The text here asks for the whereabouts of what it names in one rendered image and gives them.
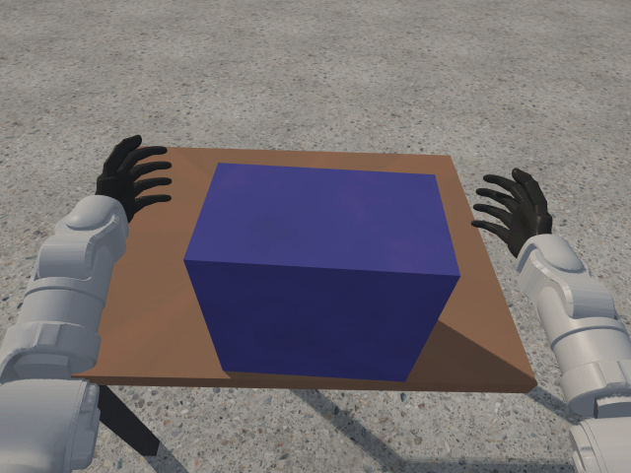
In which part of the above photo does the robot left forearm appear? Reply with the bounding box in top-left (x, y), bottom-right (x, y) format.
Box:
top-left (0, 195), bottom-right (129, 381)

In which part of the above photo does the left robot hand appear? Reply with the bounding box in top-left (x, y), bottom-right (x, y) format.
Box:
top-left (95, 135), bottom-right (172, 224)

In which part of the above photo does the right robot hand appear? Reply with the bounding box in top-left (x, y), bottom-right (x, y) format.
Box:
top-left (471, 168), bottom-right (552, 258)

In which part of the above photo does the left robot upper arm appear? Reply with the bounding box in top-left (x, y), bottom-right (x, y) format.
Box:
top-left (0, 377), bottom-right (101, 473)

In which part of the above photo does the right robot upper arm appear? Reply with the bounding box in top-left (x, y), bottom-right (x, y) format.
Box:
top-left (569, 417), bottom-right (631, 473)

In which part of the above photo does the robot right forearm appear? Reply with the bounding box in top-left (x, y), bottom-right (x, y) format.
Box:
top-left (515, 234), bottom-right (631, 419)

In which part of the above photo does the table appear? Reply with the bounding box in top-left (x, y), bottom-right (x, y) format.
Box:
top-left (71, 146), bottom-right (538, 456)

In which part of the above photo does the carton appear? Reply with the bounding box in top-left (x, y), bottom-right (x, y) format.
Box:
top-left (183, 163), bottom-right (460, 382)

